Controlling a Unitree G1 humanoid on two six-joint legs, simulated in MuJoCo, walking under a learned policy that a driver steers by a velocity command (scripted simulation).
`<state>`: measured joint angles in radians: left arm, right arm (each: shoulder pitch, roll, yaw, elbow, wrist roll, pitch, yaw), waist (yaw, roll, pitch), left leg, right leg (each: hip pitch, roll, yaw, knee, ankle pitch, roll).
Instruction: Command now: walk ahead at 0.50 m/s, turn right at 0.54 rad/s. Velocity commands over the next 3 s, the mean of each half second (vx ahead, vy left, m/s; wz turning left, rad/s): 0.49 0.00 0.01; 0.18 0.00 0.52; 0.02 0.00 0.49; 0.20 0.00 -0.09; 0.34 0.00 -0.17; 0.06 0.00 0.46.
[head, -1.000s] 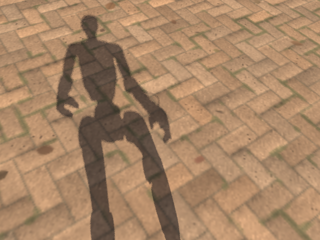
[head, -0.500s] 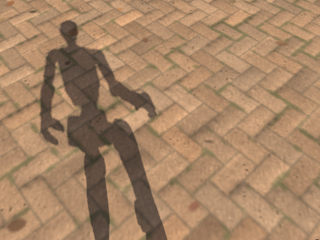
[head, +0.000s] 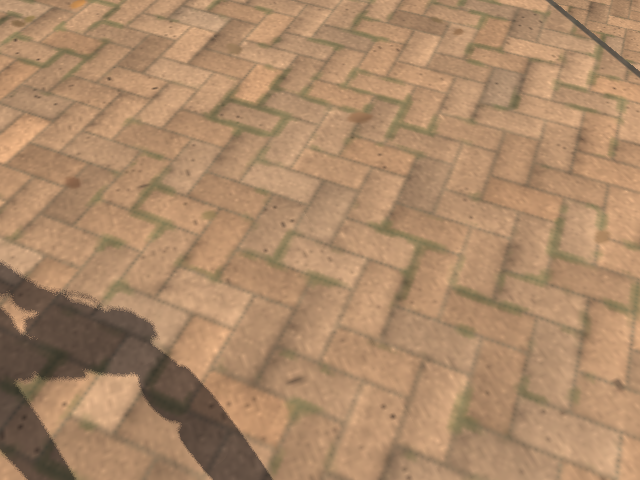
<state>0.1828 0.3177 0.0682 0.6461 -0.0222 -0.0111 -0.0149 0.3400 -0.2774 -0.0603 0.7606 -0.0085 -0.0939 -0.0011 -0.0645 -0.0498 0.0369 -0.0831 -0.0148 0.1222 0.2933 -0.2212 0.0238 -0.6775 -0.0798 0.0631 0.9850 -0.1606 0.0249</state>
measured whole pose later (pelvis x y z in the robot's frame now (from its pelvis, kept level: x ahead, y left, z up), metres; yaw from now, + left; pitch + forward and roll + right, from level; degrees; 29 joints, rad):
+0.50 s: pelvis +0.27 -0.06 +0.00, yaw +3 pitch +0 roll -2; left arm 0.31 0.26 0.07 0.80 0.02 -0.09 -0.01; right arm 0.21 -0.31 -0.07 0.78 0.03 -0.03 0.00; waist 0.04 0.05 0.04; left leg -0.67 0.11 -0.07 0.99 -0.12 -0.02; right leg -0.07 0.04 -0.16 0.27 -0.20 -0.05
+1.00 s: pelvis +0.43 -0.02 -0.01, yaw +20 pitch +3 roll -1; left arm 0.09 0.30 0.06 0.73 0.01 0.00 0.04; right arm 0.18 -0.30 -0.07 0.64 0.00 0.01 -0.01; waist -0.03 -0.01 0.07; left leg -0.41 -0.11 -0.10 0.46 -0.08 0.08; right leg -0.57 -0.02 0.12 0.94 -0.35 0.08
